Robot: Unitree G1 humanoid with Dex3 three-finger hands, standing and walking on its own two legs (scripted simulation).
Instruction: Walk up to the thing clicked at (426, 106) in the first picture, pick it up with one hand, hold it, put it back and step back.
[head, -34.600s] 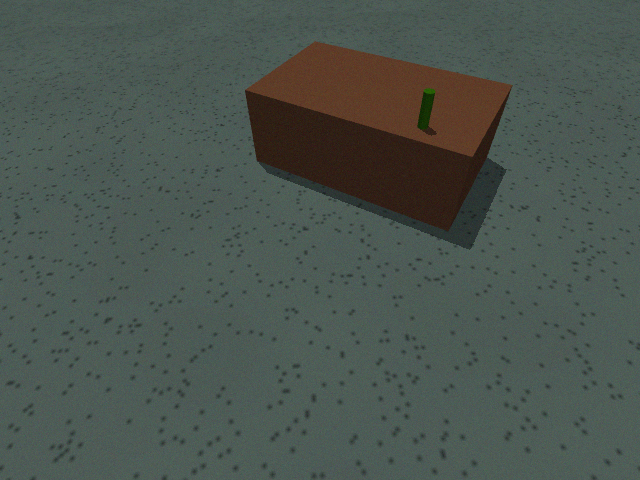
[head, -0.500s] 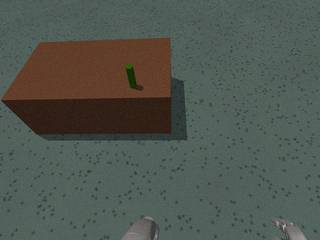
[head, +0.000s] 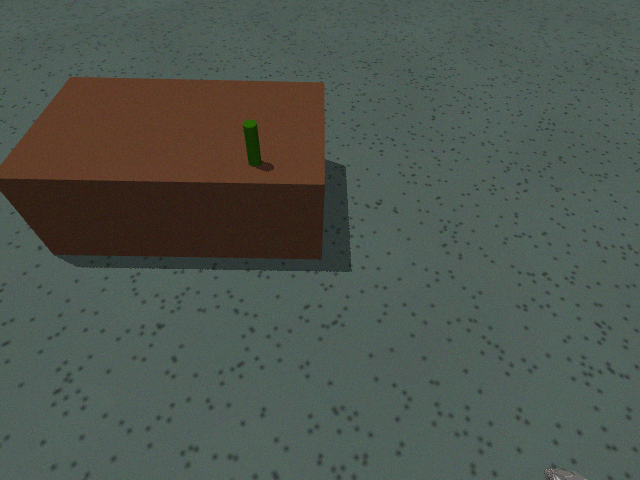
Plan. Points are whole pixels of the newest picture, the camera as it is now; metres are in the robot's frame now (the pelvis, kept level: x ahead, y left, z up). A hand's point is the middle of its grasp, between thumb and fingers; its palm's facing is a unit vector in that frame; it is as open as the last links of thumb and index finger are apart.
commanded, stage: step back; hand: left
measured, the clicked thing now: (252, 144) +1.09 +0.23 -0.30
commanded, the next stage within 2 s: stand in 0.82 s
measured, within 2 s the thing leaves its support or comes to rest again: neither
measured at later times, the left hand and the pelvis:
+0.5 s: hand out of the picture +0.10 +0.26 -0.14, palm faces +0.00 -0.93 -0.37, open 7.4 cm; pelvis +0.03 -0.01 +0.01, yaw +1 degrees
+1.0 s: hand out of the picture +0.14 +0.26 -0.15, palm faces +0.00 -0.94 -0.34, open 7.4 cm; pelvis +0.04 +0.01 +0.01, yaw +1 degrees
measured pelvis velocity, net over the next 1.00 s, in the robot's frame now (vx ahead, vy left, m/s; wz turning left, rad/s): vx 0.04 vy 0.01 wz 0.01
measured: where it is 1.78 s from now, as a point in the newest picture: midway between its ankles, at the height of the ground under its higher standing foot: outside the picture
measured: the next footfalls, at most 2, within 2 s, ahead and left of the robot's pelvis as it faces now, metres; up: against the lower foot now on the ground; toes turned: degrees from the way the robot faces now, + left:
none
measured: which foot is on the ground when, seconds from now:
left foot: down 0.00-1.00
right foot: down 0.00-1.00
